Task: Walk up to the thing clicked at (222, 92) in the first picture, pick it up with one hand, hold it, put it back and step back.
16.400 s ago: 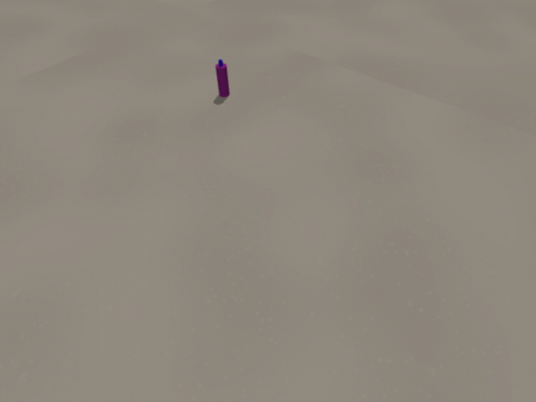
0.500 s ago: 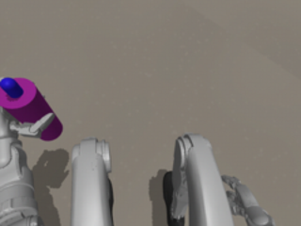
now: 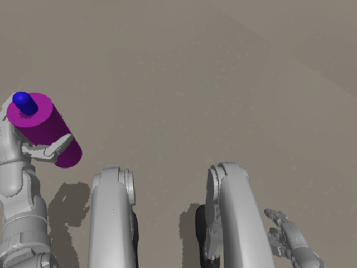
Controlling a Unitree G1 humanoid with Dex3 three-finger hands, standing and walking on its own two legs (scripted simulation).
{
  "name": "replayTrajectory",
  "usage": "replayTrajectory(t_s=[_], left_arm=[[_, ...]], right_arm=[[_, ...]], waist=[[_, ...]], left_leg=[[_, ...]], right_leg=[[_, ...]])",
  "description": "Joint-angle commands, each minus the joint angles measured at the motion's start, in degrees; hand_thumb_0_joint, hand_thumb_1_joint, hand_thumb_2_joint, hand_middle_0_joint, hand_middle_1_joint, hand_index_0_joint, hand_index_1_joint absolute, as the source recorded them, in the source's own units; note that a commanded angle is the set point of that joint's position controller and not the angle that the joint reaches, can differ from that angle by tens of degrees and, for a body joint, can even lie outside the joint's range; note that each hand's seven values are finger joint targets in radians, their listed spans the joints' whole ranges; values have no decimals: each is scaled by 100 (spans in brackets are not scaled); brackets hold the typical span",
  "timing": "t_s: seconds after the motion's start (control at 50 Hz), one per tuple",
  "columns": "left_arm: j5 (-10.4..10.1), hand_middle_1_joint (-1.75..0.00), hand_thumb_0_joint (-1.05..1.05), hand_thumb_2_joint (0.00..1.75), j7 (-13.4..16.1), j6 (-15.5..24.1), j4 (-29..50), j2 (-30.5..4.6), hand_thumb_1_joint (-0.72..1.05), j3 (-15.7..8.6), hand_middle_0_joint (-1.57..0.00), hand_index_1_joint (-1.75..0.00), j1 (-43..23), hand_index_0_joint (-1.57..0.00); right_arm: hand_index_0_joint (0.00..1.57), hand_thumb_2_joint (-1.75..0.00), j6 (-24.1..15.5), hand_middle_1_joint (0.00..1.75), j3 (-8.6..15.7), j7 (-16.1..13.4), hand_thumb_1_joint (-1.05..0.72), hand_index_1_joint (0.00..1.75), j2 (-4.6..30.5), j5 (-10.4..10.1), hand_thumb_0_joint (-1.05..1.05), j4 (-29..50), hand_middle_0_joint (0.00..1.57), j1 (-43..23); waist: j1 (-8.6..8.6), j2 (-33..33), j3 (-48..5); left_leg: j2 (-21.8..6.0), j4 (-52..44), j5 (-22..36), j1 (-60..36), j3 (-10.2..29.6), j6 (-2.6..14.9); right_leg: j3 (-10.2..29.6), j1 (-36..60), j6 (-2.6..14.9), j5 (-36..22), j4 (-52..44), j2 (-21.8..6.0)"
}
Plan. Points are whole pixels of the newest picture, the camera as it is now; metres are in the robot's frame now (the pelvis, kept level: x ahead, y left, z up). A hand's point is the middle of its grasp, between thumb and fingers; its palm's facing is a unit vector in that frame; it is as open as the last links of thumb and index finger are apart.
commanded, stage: settle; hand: left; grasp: from the side
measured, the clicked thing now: (48, 132) +0.39 +0.27 -0.05
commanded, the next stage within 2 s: lift in 0.14 s
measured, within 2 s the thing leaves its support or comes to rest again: neither
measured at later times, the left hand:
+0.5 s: hand (42, 124) +0.40 +0.26 -0.01, palm faces +0.22 -0.97 -0.06, open 10.2 cm
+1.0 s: hand (2, 102) +0.38 +0.25 +0.12, palm faces +0.25 -0.97 -0.06, open 10.2 cm
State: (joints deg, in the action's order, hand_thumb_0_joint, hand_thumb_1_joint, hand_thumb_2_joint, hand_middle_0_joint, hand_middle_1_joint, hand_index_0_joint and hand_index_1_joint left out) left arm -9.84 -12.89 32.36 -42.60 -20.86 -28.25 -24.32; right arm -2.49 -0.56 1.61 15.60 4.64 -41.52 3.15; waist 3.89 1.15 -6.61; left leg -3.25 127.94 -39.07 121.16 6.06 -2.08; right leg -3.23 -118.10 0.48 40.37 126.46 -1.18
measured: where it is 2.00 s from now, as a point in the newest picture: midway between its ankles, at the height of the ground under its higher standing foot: (169, 253)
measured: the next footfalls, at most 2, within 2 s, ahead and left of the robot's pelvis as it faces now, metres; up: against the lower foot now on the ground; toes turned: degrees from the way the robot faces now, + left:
none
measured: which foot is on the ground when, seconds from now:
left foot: down 0.00-1.00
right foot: down 0.00-1.00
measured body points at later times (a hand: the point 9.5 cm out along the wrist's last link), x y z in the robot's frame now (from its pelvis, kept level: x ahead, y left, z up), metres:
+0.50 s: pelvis +0.00 +0.00 +0.02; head +0.20 +0.04 +0.42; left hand +0.38 +0.31 +0.00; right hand +0.15 -0.26 -0.11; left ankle +0.09 +0.14 -0.35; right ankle +0.09 -0.12 -0.35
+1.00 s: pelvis +0.02 +0.00 +0.13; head +0.20 +0.03 +0.54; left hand +0.36 +0.30 +0.13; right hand +0.19 -0.24 +0.00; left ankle +0.09 +0.14 -0.35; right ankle +0.09 -0.12 -0.35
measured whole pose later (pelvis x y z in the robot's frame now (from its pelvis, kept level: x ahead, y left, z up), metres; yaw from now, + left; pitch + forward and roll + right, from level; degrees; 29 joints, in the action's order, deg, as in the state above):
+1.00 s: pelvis +0.02 +0.00 +0.13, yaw +2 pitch +31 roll -3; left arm -11.8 -5.2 20.8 -19.7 -15.6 -18.7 -10.7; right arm -3.5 0.6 -1.6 14.0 -0.3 -37.2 5.8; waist 2.0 -1.0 -9.7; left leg -3.6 104.5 -37.2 98.9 3.9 -1.5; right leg -3.2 -95.8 0.0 38.3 102.8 -1.3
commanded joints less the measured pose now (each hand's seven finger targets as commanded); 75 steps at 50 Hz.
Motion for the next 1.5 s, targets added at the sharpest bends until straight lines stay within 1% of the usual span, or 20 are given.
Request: replayTrajectory(t_s=[0.0, 0.2, 0.3, 0.44, 0.5, 0.54, 0.7, 0.88, 0.92, 0.94, 1.0, 1.04, 1.08, 1.12, 1.26, 1.34, 1.4, 1.42, 1.44, 1.48], left_arm=[[-270, -135, 0, 129, 77, 769, 1978, -1777, 11, -420, -123, -138, -1964, -122], [-296, -136, 0, 131, 99, 770, 1720, -1649, 10, -408, -122, -139, -1904, -122], [-295, -141, 0, 124, 53, 763, 2008, -1829, 9, -454, -125, -140, -1934, -128], [-380, -140, 0, 124, 39, 592, 2402, -1595, 8, -317, -124, -139, -1656, -127], [-387, -139, 0, 123, 99, 527, 2798, -1830, 6, -418, -123, -138, -1594, -126], [-433, -139, 0, 123, 117, 429, 2821, -1516, 5, -201, -121, -137, -1457, -125], [-509, -137, 0, 123, 366, 123, 3651, -1324, 8, -9, -119, -135, -1128, -122], [-443, -134, 0, 123, 775, -308, 4528, -1044, 13, 250, -116, -133, -482, -120], [-487, -133, 0, 123, 843, -409, 4295, -679, 13, 464, -115, -132, -155, -118], [-492, -134, 0, 124, 909, -412, 4453, -835, 14, 298, -115, -132, -126, -118], [-358, -133, 0, 123, 1021, -478, 4724, -821, 10, 523, -114, -132, -138, -117], [-250, -132, 0, 123, 1108, -593, 4761, -671, 10, 809, -114, -132, 114, -117], [-269, -133, 0, 124, 1203, -653, 4715, -641, 9, 705, -114, -132, 257, -117], [-284, -132, 0, 124, 1242, -658, 4644, -375, 10, 933, -114, -131, 141, -116], [-134, -135, 0, 124, 1375, -523, 4438, -451, 9, 898, -119, -134, 17, -121], [-133, -135, 0, 124, 1297, -529, 4017, -28, 11, 1360, -120, -134, 215, -122], [-47, -134, 0, 122, 1285, -495, 4042, -145, 8, 1352, -120, -134, 50, -122], [-45, -134, 0, 121, 1306, -466, 4241, -353, 8, 1171, -121, -134, -82, -123], [-63, -135, 0, 121, 1275, -480, 4048, -118, 5, 1369, -121, -135, 68, -123], [-144, -134, 0, 122, 1269, -465, 4059, -97, 9, 1311, -119, -133, 16, -121]], right_arm=[[20, -90, -100, 30, 400, -73, -91, 30, 1092, -41, 0, 413, 20, 603], [20, -91, -121, 30, 392, -75, -91, 30, 1076, -72, 0, 392, 20, 686], [20, -90, -108, 30, 425, -82, -92, 30, 1114, -82, 0, 396, 20, 729], [20, -90, -132, 30, 474, -117, -92, 30, 1114, -164, 0, 510, 20, 702], [20, -90, -133, 30, 478, -154, -92, 30, 1062, -198, 0, 580, 20, 707], [20, -90, -151, 30, 470, -166, -92, 30, 1042, -227, 0, 619, 20, 666], [20, -90, -218, 30, 489, -265, -91, 30, 970, -390, 0, 831, 20, 642], [20, -90, -244, 30, 508, -363, -90, 30, 832, -515, 0, 962, 20, 731], [20, -90, -270, 30, 485, -384, -90, 30, 808, -537, 0, 969, 20, 740], [20, -90, -285, 30, 491, -402, -90, 30, 791, -544, 0, 990, 20, 717], [20, -90, -305, 30, 451, -429, -90, 30, 713, -530, 0, 974, 20, 788], [20, -90, -318, 30, 433, -464, -90, 30, 669, -533, 0, 961, 20, 834], [20, -90, -339, 30, 406, -486, -89, 30, 645, -536, 0, 974, 20, 824], [20, -90, -374, 30, 370, -489, -89, 30, 615, -519, 0, 942, 20, 847], [20, -90, -444, 30, 347, -523, -89, 30, 565, -482, 0, 961, 20, 795], [20, -90, -491, 30, 321, -511, -90, 30, 555, -475, 0, 950, 20, 804], [20, -90, -492, 30, 343, -483, -90, 30, 576, -472, 0, 973, 20, 776], [20, -90, -493, 30, 351, -475, -90, 30, 567, -467, 0, 948, 20, 782], [20, -90, -488, 30, 318, -458, -90, 30, 539, -472, 0, 1007, 20, 779], [20, -90, -485, 30, 305, -447, -90, 30, 542, -482, 0, 984, 20, 781]], waist=[[-142, -1255, -4111], [-143, -1091, -4038], [-224, -1302, -4320], [-213, -1257, -4318], [-312, -1202, -4478], [-245, -1226, -4296], [-257, -1213, -4194], [-326, -1057, -4250], [-243, -953, -4045], [-308, -857, -4022], [-285, -934, -4096], [-257, -945, -4031], [-314, -917, -3803], [-215, -995, -3617], [-295, -1070, -2948], [-168, -919, -2696], [-213, -931, -2527], [-282, -969, -2516], [-189, -903, -2477], [-204, -860, -2464]], left_leg=[[175, -1626, 758, -2938, -374, 291], [172, -1724, 976, -3033, -351, 294], [178, -1787, 1169, -3337, -342, 283], [172, -2056, 1077, -3570, -321, 288], [185, -2161, 984, -3518, -379, 314], [181, -2264, 897, -3580, -355, 316], [178, -2885, 687, -4043, -272, 300], [184, -3671, 1082, -4979, -265, 292], [172, -3829, 1261, -5210, -221, 295], [177, -3896, 1263, -5162, -261, 303], [180, -4149, 1671, -5662, -281, 306], [186, -4362, 1927, -6029, -295, 311], [191, -4601, 1988, -6193, -282, 296], [176, -4855, 2018, -6476, -227, 266], [185, -5727, 1674, -7048, -216, 195], [196, -6011, 1922, -7372, -243, 193], [186, -6317, 1867, -7620, -235, 181], [198, -6372, 1733, -7630, -264, 186], [208, -6476, 1668, -7688, -253, 192], [223, -6586, 1745, -7794, -265, 188]], right_leg=[[-1, 2009, 167, -943, -1611, 228], [-22, 2074, 167, -1110, -1657, 236], [-10, 2139, 187, -1251, -1669, 224], [8, 2253, 186, -1161, -1917, 225], [129, 2641, 162, -1078, -2165, 218], [119, 2573, 166, -1012, -2254, 221], [176, 2866, 176, -862, -2843, 213], [195, 3923, 135, -1279, -3684, 199], [151, 4033, 119, -1446, -3849, 206], [183, 4296, 102, -1458, -3988, 209], [223, 4792, 83, -1855, -4297, 198], [240, 5044, 69, -2119, -4549, 197], [210, 5244, 74, -2176, -4734, 214], [152, 5287, 92, -2172, -4888, 224], [121, 5842, 114, -1912, -5574, 197], [81, 6175, 106, -2159, -5912, 207], [63, 6388, 100, -2125, -6165, 193], [87, 6504, 97, -2024, -6265, 184], [76, 6615, 89, -1987, -6371, 186], [56, 6751, 84, -2057, -6471, 191]])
